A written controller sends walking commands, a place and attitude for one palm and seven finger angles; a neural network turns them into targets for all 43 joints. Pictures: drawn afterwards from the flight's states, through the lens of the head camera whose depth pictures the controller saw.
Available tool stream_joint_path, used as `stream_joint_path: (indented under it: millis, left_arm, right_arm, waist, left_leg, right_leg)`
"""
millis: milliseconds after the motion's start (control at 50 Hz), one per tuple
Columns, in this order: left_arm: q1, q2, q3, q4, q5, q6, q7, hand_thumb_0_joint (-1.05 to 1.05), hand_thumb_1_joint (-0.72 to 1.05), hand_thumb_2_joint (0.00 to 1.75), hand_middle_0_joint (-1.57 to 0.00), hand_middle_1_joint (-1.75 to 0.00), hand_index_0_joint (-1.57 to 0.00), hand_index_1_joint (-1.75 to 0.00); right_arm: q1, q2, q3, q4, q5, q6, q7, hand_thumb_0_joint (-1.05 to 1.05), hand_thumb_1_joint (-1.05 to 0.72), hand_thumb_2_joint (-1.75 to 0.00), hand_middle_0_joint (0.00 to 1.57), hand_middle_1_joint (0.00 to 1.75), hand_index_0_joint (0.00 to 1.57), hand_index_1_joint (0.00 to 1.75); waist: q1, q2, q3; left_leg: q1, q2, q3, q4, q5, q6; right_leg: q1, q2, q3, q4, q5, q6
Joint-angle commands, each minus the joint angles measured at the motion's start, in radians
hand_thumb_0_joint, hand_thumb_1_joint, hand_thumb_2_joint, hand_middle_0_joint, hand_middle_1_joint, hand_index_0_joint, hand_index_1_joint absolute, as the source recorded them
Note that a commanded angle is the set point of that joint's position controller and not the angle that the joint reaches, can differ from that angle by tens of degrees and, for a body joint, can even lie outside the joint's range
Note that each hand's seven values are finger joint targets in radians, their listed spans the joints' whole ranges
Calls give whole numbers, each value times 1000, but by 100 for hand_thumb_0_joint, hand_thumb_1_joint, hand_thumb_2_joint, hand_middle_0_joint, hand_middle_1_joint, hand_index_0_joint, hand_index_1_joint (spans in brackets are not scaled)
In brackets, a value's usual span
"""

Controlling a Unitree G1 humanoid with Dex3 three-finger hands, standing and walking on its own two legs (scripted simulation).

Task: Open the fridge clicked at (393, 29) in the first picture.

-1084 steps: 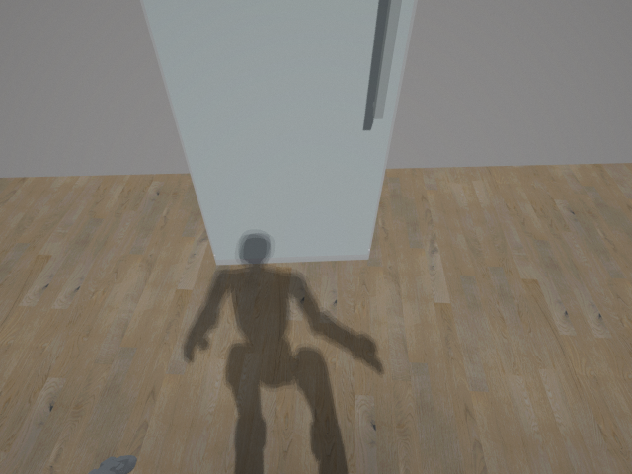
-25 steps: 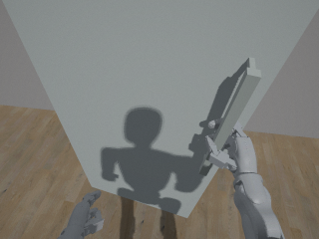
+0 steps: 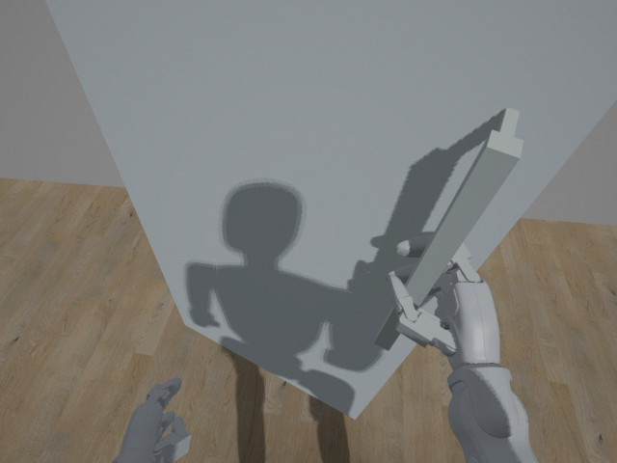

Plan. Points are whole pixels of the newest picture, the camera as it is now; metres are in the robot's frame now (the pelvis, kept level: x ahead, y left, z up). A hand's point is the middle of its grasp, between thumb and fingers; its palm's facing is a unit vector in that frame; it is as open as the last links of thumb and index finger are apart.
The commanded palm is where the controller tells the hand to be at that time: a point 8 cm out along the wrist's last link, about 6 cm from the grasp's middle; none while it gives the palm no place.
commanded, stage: walk backward, drawing the door open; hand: right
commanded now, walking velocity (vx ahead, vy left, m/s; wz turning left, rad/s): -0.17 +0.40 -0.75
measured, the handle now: (428, 261) +0.32 -0.08 +0.14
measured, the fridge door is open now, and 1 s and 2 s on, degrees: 25 53 57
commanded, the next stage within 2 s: stop walking and hold the door back in 1.12 s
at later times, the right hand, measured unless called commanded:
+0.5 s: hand (295, 439) +0.13 +0.04 +0.12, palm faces +0.04 +0.99 -0.14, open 6.6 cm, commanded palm +0.10 +0.00 +0.13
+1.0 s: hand out of the picture +0.09 +0.13 +0.12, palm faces +0.61 +0.78 -0.17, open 6.5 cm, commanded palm +0.03 +0.11 +0.13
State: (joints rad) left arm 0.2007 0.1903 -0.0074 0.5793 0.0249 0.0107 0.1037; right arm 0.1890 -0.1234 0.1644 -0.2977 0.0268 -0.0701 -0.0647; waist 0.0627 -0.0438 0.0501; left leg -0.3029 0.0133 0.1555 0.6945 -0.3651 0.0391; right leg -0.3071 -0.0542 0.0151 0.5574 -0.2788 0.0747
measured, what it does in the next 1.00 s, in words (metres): steps to the left, turning right: left foot, then right foot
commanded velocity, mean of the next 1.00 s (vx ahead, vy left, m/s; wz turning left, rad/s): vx -0.17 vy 0.40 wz -0.74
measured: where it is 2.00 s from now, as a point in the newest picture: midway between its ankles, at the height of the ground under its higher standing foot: outside the picture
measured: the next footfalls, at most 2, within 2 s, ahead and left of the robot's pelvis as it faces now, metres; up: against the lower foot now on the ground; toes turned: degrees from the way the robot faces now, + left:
left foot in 0.14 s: +0.05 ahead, +0.14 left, +0.00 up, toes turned -7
right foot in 0.38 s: -0.09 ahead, -0.02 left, +0.00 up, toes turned -26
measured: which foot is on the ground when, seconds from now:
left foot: up 0.00-0.12, down 0.14-0.36, up 0.38-0.62, down 0.64-0.86, up 0.88-1.00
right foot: down 0.00-0.16, up 0.18-0.36, down 0.38-0.64, up 0.66-0.84, down 0.86-1.00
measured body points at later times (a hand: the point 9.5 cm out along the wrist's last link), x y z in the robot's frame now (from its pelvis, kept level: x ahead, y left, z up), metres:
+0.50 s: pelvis -0.09 +0.16 +0.00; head -0.04 +0.13 +0.45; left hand +0.14 +0.30 -0.10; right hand +0.13 -0.01 +0.13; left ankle -0.02 +0.25 -0.65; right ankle -0.12 +0.00 -0.73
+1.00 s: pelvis -0.05 +0.38 +0.00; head +0.00 +0.32 +0.45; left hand +0.23 +0.40 -0.10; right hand +0.05 +0.09 +0.13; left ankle +0.05 +0.45 -0.66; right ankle -0.13 +0.24 -0.73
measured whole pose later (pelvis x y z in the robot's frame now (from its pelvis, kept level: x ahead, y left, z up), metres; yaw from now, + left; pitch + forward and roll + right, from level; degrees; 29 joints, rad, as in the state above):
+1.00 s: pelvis -0.05 +0.38 +0.00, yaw -49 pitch -1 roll +2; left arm 0.12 0.16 0.00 0.62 0.04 -0.15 0.04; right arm 0.08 -0.18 0.15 -0.34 -0.04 -0.11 -0.02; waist 0.04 -0.02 0.21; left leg -0.53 -0.01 0.03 1.09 -0.37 -0.04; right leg -0.34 -0.10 0.01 0.57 -0.22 0.04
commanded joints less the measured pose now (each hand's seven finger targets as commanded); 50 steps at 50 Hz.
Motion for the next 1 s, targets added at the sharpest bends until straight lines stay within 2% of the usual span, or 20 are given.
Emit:
stream_joint_path:
  millis: [0,100,160,200,240,320,360,380,400,440,480,560,640,720,800,820,840,860,880,980]
  left_arm:
    - [-73,102,64,-135,40,-103,-27,0,90,90,-20,-30,-20,-30]
    - [-133,64,49,-121,-9,-136,-23,0,90,90,-20,-30,-20,-30]
    - [-154,34,49,-113,-13,-112,-18,0,90,90,-20,-30,-20,-30]
    - [-146,20,47,-102,3,-120,-8,0,90,90,-20,-30,-20,-30]
    - [-133,11,26,-123,15,-140,1,0,90,90,-20,-30,-20,-30]
    - [-17,46,35,-106,15,-203,-13,0,90,90,-20,-30,-20,-30]
    - [-45,147,70,-148,36,-217,-44,0,90,90,-20,-30,-20,-30]
    - [-76,145,72,-126,31,-214,-50,0,90,90,-20,-30,-20,-30]
    - [-91,149,85,-137,36,-215,-51,0,90,90,-20,-30,-20,-30]
    - [-152,148,73,-81,7,-217,-73,0,90,90,-20,-30,-20,-30]
    - [-132,142,77,-81,-12,-217,-92,0,90,90,-20,-30,-20,-30]
    - [-140,99,71,-85,-41,-210,-79,0,90,90,-20,-30,-20,-30]
    - [-134,36,80,-97,-46,-189,-52,0,90,90,-20,-30,-20,-30]
    - [-153,8,42,-109,-14,-199,-18,0,90,90,-20,-30,-20,-30]
    - [-75,38,54,-105,0,-217,-8,0,90,90,-20,-30,-20,-30]
    - [-30,65,66,-113,0,-219,-13,0,90,90,-20,-30,-20,-30]
    - [-68,138,96,-134,19,-225,-23,0,90,90,-20,-30,-20,-30]
    - [-68,151,84,-131,25,-209,-45,0,90,90,-20,-30,-20,-30]
    - [-104,136,79,-123,23,-213,-43,0,90,90,-20,-30,-20,-30]
    - [-133,129,78,-90,-12,-195,-63,0,90,90,-20,-30,-20,-30]
  right_arm:
    - [-194,-81,-39,-304,-57,-109,18,0,-90,-90,45,140,45,140]
    - [-238,-52,-6,-340,-41,-94,-4,0,-90,-90,45,140,45,140]
    - [-208,-76,-33,-328,-60,-67,-13,0,-90,-90,45,140,45,140]
    - [-254,-60,-8,-315,-77,-53,6,0,-90,-90,45,140,45,140]
    - [-298,-14,36,-334,-85,-82,22,0,-90,-90,45,140,45,140]
    - [-317,51,143,-311,-73,-115,36,0,-90,-90,45,140,45,140]
    - [-355,56,172,-324,-106,-152,43,0,-90,-90,45,140,45,140]
    - [-339,31,156,-311,-118,-167,44,0,-90,-90,45,140,45,140]
    - [-349,-11,108,-400,-101,-178,46,0,-90,-90,45,140,45,140]
    - [-318,27,130,-353,-96,-167,49,0,-90,-90,45,140,45,140]
    - [-290,79,155,-323,-75,-140,46,0,-90,-90,45,140,45,140]
    - [-282,36,122,-367,-67,-144,33,0,-90,-90,45,140,45,140]
    - [-193,-63,4,-401,-62,-122,17,0,-90,-90,45,140,45,140]
    - [-216,-32,4,-373,-63,-140,42,0,-90,-90,45,140,45,140]
    - [-225,-5,32,-330,-58,-146,46,0,-90,-90,45,140,45,140]
    - [-262,2,46,-367,-57,-150,50,0,-90,-90,45,140,45,140]
    - [-289,7,48,-389,-63,-167,53,0,-90,-90,45,140,45,140]
    - [-308,-20,27,-390,-95,-189,43,0,-90,-90,45,140,45,140]
    - [-293,-55,-14,-408,-87,-194,43,0,-90,-90,45,140,45,140]
    - [-260,-12,-37,-353,-46,-112,36,0,-90,-90,45,140,45,140]
  waist:
    - [-1,-166,-244]
    - [-16,25,-226]
    - [-38,234,-208]
    - [-36,262,-199]
    - [-24,233,-164]
    - [52,78,-175]
    - [24,-183,-184]
    - [31,-59,-206]
    - [9,-139,-212]
    - [-24,-79,-132]
    - [-42,-101,-179]
    - [-26,-144,-231]
    - [-49,370,-280]
    - [-38,244,-202]
    - [13,198,-202]
    - [49,119,-241]
    - [14,-147,-249]
    - [11,-70,-232]
    - [6,-99,-245]
    - [-60,-173,-202]
  left_leg:
    - [-253,-6,-265,410,-195,-72]
    - [206,12,-155,-300,65,-40]
    - [-144,293,-295,-506,-273,109]
    - [-90,309,-253,-454,-111,164]
    - [-20,249,-73,-358,188,146]
    - [-131,137,-7,-19,244,65]
    - [-417,30,-150,446,-109,-60]
    - [-369,44,-252,537,-57,-65]
    - [-369,45,-267,577,-77,-77]
    - [-316,65,-285,525,23,-75]
    - [-66,16,-200,244,37,-73]
    - [230,-59,-47,-249,56,-93]
    - [160,310,-291,-387,327,139]
    - [218,256,-74,-192,730,166]
    - [41,180,-6,-19,589,108]
    - [-174,134,2,167,386,45]
    - [-438,8,-43,386,-117,-58]
    - [-426,33,-204,500,-183,-85]
    - [-433,43,-265,535,-117,-82]
    - [20,14,-171,167,65,-75]
  right_leg:
    - [270,-375,616,-187,827,-336]
    - [-100,-21,127,-122,-171,-118]
    - [-63,87,-96,528,-234,-50]
    - [-151,39,-65,764,-261,-58]
    - [-97,2,-95,543,-258,-66]
    - [201,-51,-43,-135,31,-78]
    - [327,-537,693,-324,431,-284]
    - [246,-540,698,-298,427,-320]
    - [186,-491,699,-281,351,-312]
    - [105,-402,459,-224,258,-265]
    - [4,-259,249,-203,169,-171]
    - [-61,-124,194,-205,-136,-133]
    - [-194,88,-72,564,-318,-57]
    - [-189,2,-103,453,-298,-48]
    - [109,-16,-132,-23,-22,-61]
    - [376,-130,11,-159,280,-102]
    - [540,-470,517,-233,721,-250]
    - [501,-563,618,-241,755,-337]
    - [403,-524,669,-259,538,-310]
    - [0,-247,130,-242,58,-150]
